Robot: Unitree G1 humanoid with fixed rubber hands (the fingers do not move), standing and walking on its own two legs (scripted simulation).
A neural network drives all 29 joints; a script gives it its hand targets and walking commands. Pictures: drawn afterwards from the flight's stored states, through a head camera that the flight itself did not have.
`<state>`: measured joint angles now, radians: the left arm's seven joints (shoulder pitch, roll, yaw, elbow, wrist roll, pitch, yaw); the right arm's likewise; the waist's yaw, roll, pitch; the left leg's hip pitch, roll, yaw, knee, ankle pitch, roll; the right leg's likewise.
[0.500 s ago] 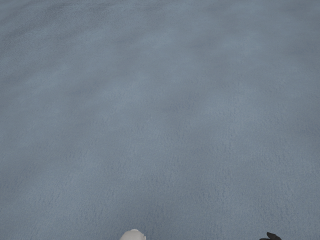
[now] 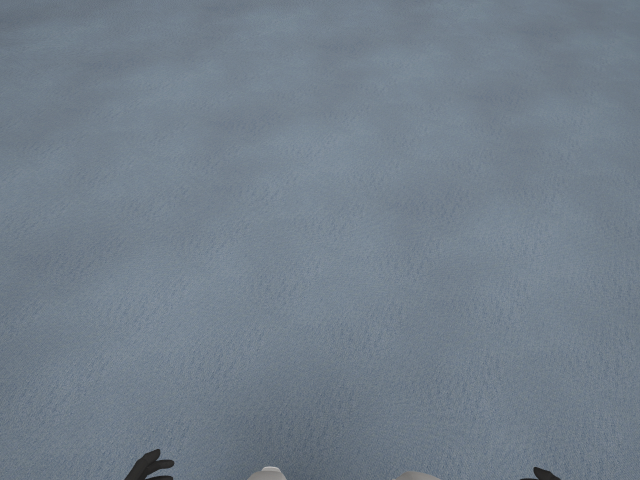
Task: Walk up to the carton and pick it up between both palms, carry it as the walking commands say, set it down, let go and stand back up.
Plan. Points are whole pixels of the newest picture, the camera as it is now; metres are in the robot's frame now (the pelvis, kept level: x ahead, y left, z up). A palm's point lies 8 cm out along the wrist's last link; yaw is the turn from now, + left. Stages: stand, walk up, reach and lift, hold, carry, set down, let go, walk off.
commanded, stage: walk up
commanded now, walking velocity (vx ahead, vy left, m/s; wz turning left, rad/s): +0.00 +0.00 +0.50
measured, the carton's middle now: out of the picture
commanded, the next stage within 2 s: none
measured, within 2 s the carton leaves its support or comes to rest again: neither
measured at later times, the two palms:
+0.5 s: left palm out of the picture +0.02 +0.26 -0.05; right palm out of the picture +0.14 -0.27 -0.11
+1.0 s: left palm out of the picture -0.05 +0.31 -0.11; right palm (486, 464) +0.16 -0.19 -0.09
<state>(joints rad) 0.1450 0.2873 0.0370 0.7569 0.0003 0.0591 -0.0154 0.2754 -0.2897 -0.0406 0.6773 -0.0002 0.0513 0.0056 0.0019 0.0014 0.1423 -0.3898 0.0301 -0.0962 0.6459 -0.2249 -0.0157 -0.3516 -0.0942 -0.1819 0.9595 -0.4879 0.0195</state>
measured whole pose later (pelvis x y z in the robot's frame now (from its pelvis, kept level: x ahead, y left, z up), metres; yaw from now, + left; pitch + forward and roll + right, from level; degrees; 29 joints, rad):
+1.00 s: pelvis -0.05 +0.01 +0.01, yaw +27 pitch +0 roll -2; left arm 0.16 0.29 0.04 0.68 0.00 0.06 0.00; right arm 0.23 -0.29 -0.04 0.68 0.00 0.04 0.00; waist 0.00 0.00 0.13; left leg -0.40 0.00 -0.07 0.59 -0.17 0.01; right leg -0.41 -0.06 -0.12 1.02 -0.51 0.02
